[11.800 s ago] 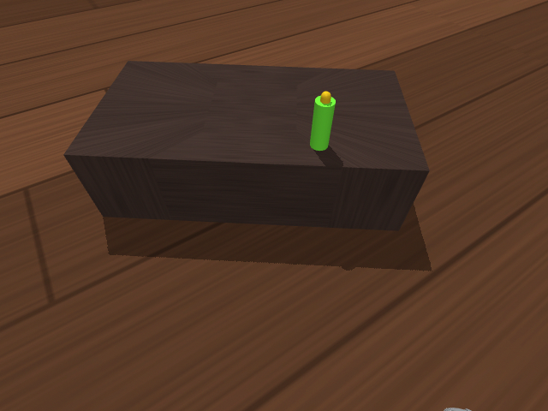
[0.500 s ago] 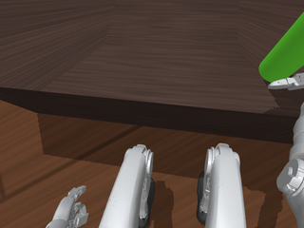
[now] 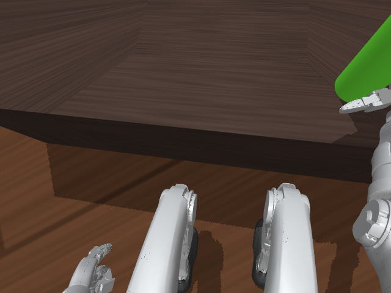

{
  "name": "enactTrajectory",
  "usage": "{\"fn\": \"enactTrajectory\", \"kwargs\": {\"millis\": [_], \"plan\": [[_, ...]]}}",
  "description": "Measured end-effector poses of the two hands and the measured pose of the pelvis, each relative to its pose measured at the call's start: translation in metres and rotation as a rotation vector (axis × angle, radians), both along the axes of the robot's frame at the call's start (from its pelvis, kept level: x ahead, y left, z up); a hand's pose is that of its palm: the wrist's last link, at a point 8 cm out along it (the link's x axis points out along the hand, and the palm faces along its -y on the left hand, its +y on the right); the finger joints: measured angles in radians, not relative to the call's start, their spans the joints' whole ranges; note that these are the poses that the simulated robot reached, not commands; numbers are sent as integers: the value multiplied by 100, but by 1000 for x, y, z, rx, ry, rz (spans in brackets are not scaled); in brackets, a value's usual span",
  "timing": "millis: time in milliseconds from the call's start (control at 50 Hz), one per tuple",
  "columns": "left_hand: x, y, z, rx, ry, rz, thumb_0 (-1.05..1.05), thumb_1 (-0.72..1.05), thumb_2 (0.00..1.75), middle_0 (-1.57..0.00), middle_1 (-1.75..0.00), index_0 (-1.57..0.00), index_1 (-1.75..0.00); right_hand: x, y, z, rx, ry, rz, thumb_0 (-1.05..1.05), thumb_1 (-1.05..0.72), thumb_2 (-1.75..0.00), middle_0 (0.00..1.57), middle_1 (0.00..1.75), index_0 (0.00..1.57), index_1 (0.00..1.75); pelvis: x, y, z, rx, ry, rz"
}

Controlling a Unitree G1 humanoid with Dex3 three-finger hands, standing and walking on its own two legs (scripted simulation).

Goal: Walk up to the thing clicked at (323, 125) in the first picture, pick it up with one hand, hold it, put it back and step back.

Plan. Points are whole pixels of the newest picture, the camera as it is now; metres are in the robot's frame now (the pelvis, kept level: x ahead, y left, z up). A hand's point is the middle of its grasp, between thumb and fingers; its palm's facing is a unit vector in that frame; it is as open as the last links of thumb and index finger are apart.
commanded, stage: close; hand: right
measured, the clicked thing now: out of the picture +0.50 -0.29 +0.05
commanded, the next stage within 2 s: settle in 0.50 s
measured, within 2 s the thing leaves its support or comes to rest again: leaves its support in 0.98 s
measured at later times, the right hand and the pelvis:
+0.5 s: hand (380, 64) +0.50 -0.29 +0.02, palm faces +0.30 +0.95 -0.01, open 10.7 cm; pelvis +0.00 +0.00 +0.00, yaw +0 degrees
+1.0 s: hand (382, 68) +0.49 -0.29 +0.03, palm faces +0.31 +0.95 -0.04, open 10.2 cm; pelvis +0.01 +0.00 +0.03, yaw +0 degrees
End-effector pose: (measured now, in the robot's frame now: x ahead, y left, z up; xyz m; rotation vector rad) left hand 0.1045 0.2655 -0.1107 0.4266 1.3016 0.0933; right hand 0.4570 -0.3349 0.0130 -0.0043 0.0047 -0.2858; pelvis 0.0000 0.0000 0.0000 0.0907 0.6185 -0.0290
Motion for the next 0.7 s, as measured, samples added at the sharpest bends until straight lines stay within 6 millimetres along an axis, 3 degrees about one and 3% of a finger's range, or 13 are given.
{"fn": "enactTrajectory", "kwargs": {"millis": [180, 360, 700], "plan": [[-10, 2, 2, 9, 22, 17, 0, 90, 90, -20, -30, -20, -30, 7, 0, 3, -7, 2, -11, -1, 46, -14, 54, 32, 53, 31, 0, -1, 0, 0, 2, 0], [-12, 3, 4, 3, 34, 25, 0, 91, 90, -19, -30, -20, -29, 7, -3, 7, -8, 13, -23, -1, 29, -38, 86, 61, 86, 61, 2, 1, 5, -4, 6, -1], [-5, 8, 6, 15, 14, 24, 0, 92, 88, -19, -29, -20, -29, 6, 1, 6, -6, -2, -20, -1, 33, -95, 74, 89, 74, 89, 2, 3, 4, -3, 6, 3]]}}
